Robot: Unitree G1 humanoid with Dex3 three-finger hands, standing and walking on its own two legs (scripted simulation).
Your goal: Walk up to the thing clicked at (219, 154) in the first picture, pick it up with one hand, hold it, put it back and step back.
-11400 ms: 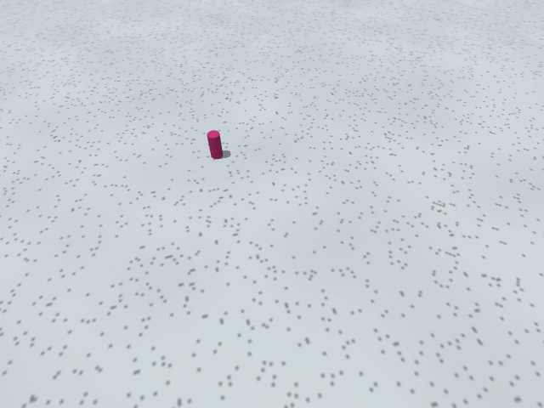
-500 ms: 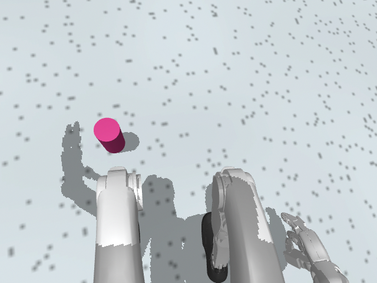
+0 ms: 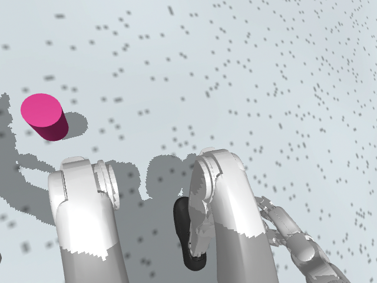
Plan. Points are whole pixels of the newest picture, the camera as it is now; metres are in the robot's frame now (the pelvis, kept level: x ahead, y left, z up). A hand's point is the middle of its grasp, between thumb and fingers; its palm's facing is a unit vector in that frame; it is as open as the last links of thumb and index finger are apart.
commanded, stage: close in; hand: left
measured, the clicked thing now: (48, 120) +0.43 +0.25 -0.23
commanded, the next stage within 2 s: close in 0.74 s
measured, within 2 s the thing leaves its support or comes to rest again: leaves its support in 1.94 s
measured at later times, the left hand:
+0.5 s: hand (26, 131) +0.39 +0.29 -0.19, palm faces +0.16 -0.99 -0.02, open 17.1 cm
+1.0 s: hand (43, 128) +0.40 +0.26 -0.20, palm faces +0.19 -0.98 -0.01, open 14.6 cm
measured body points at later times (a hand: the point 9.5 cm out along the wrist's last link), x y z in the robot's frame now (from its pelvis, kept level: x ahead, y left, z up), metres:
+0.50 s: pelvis -0.01 +0.01 -0.02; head +0.21 +0.19 +0.32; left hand +0.38 +0.34 -0.19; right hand +0.18 -0.23 -0.06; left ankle +0.08 +0.14 -0.27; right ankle +0.10 -0.12 -0.27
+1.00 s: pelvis -0.01 +0.02 -0.02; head +0.22 +0.19 +0.31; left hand +0.39 +0.31 -0.20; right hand +0.15 -0.23 -0.06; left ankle +0.08 +0.14 -0.27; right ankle +0.10 -0.12 -0.27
